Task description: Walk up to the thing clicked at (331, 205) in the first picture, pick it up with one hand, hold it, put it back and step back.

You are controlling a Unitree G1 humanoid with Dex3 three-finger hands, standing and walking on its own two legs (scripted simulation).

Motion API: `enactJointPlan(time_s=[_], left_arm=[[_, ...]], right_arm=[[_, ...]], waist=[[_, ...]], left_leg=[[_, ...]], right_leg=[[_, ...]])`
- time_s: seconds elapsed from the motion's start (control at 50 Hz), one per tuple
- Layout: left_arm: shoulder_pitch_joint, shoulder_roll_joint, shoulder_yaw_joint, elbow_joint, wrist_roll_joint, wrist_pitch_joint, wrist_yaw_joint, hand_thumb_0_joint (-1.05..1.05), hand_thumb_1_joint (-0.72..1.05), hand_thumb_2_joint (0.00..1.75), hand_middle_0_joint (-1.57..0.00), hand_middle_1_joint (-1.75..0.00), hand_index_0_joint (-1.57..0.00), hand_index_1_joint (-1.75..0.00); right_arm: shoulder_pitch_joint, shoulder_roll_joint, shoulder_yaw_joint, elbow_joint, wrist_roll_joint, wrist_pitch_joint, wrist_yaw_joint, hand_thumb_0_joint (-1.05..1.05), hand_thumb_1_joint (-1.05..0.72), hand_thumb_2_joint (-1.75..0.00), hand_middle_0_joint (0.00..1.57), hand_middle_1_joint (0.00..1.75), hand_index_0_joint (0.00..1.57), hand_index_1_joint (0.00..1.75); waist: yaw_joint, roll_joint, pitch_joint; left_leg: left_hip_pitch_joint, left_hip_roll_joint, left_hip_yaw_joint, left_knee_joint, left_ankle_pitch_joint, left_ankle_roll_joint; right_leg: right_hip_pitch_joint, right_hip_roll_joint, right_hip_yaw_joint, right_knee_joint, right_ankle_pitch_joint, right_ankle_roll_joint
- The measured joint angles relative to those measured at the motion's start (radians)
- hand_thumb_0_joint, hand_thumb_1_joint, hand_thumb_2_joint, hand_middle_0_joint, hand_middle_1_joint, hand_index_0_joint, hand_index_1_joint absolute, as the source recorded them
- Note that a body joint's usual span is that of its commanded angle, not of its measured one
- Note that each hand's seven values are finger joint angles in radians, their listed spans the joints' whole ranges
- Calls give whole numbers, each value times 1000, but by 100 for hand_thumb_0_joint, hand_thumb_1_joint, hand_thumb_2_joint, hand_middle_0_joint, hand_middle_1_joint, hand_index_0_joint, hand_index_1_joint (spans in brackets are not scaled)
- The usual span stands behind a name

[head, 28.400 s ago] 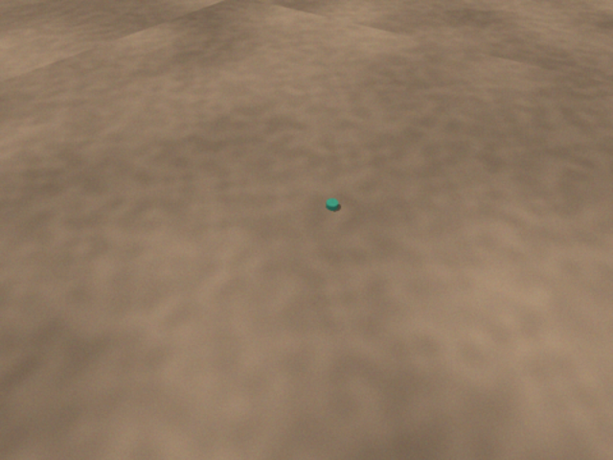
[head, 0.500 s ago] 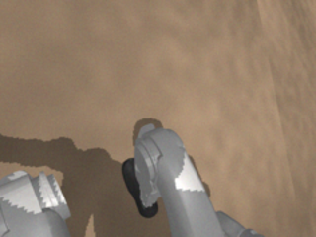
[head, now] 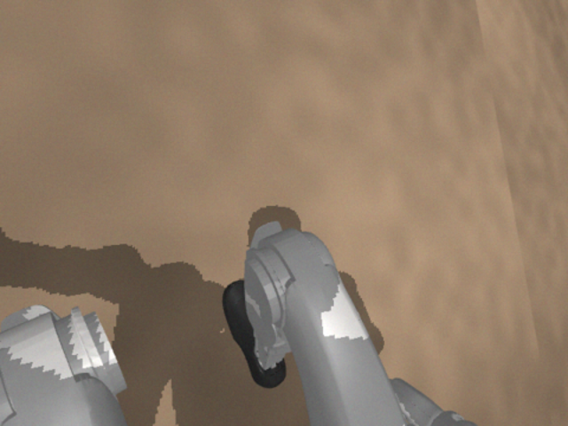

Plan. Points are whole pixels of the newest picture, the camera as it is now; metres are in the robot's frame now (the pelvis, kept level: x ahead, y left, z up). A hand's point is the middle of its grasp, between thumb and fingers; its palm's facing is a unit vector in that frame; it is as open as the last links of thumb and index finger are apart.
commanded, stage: settle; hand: left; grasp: from above
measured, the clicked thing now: out of the picture +0.46 +0.35 -0.29
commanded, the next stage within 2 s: lift in 1.06 s
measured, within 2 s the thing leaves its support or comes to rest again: leaves its support in 0.38 s
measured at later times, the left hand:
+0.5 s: hand out of the picture +0.43 +0.36 -0.22, palm faces -0.39 -0.16 -0.91, open 6.6 cm
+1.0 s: hand out of the picture +0.43 +0.35 -0.14, palm faces -0.43 -0.12 -0.89, open 6.4 cm
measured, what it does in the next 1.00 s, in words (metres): stands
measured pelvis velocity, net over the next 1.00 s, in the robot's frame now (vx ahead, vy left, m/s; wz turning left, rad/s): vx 0.00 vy -0.01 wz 0.11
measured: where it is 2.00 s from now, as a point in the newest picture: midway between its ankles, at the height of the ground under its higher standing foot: (193, 399)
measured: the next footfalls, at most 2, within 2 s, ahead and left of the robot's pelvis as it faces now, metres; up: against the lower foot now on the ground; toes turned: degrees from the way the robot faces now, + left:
none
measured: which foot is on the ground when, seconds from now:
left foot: down 0.00-1.00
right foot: down 0.00-1.00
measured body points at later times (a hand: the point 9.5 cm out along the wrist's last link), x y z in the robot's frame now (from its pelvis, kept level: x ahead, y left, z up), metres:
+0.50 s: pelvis +0.01 +0.00 +0.00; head +0.26 +0.14 +0.35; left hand +0.45 +0.37 -0.17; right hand +0.08 -0.26 -0.06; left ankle +0.06 +0.12 -0.27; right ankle +0.13 -0.14 -0.27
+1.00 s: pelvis +0.00 -0.01 +0.02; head +0.23 +0.09 +0.39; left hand +0.45 +0.35 -0.09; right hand +0.09 -0.28 -0.07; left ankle +0.06 +0.12 -0.27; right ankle +0.13 -0.14 -0.27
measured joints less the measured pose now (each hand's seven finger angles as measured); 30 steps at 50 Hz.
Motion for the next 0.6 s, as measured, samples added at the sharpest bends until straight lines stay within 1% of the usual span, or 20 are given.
enactJointPlan(time_s=[0.08, 0.18, 0.24, 0.32, 0.36, 0.42, 0.44, 0.5, 0.54, 0.6], left_arm=[[1, 0, 6, 0, 6, -5, -2, -4, 43, 23, -65, -49, -89, -48], [0, 0, 9, -4, 15, -4, -9, -4, 44, 20, -67, -46, -92, -45], [6, -7, 20, -21, 18, 0, -25, -3, 43, 19, -69, -45, -94, -44], [26, -26, 40, -46, 28, 8, -51, -4, 42, 18, -71, -43, -96, -42], [41, -34, 50, -62, 32, 10, -61, -3, 42, 18, -72, -42, -97, -41], [78, -53, 80, -127, 36, 9, -78, -3, 41, 18, -74, -40, -99, -40], [88, -61, 79, -148, 33, 10, -82, -4, 41, 17, -75, -39, -100, -39], [103, -86, 62, -191, 24, 21, -102, -4, 41, 16, -76, -38, -101, -38], [109, -108, 58, -214, 11, 31, -121, -4, 41, 15, -77, -37, -102, -37], [110, -146, 33, -237, -11, 49, -156, -4, 41, 15, -77, -36, -102, -37]], right_arm=[[6, 1, 0, -1, 0, 7, -4, 0, -91, -90, 20, 30, 20, 30], [10, 2, -2, -2, 1, 12, -7, 0, -92, -90, 20, 30, 20, 30], [14, 3, -10, 1, 4, 14, -9, 0, -92, -90, 20, 30, 20, 30], [28, 8, -26, 10, 6, 24, -7, 0, -92, -90, 20, 30, 20, 30], [32, 11, -34, 16, 7, 28, -6, 0, -92, -90, 21, 30, 20, 30], [44, 15, -61, 27, 15, 34, -4, 0, -92, -90, 21, 30, 20, 30], [47, 16, -72, 33, 18, 36, -2, 0, -92, -90, 21, 30, 20, 30], [50, 20, -106, 52, 32, 43, 2, 0, -92, -90, 21, 30, 20, 30], [52, 23, -131, 63, 46, 50, 2, 0, -92, -90, 21, 30, 20, 30], [56, 25, -164, 73, 67, 64, 0, 0, -92, -90, 21, 30, 20, 30]], waist=[[1, 2, -6], [0, 1, -11], [3, 5, -19], [13, 15, -42], [19, 20, -54], [35, 34, -77], [41, 40, -87], [58, 59, -115], [70, 75, -137], [87, 100, -171]], left_leg=[[-2, -1, 0, -3, 0, -1], [-2, -2, 1, -5, -1, 0], [-6, -3, 1, -5, -1, 0], [-10, -5, 4, -7, -5, -4], [-10, -6, 6, -8, -8, -5], [-14, -10, 9, -10, -11, -9], [-15, -11, 12, -11, -12, -10], [-19, -13, 24, -16, -12, -9], [-24, -14, 33, -22, -10, -6], [-31, -14, 49, -35, -3, -3]], right_leg=[[-1, -2, -1, -2, -1, -5], [0, -4, -1, -3, -3, -8], [-3, -5, -1, -3, -5, -10], [-10, -10, 0, 0, -11, -22], [-11, -12, 1, 3, -15, -22], [-17, -17, 4, 6, -21, -28], [-19, -19, 6, 8, -23, -30], [-25, -24, 16, 13, -30, -28], [-30, -27, 23, 12, -32, -26], [-39, -32, 34, 9, -32, -29]])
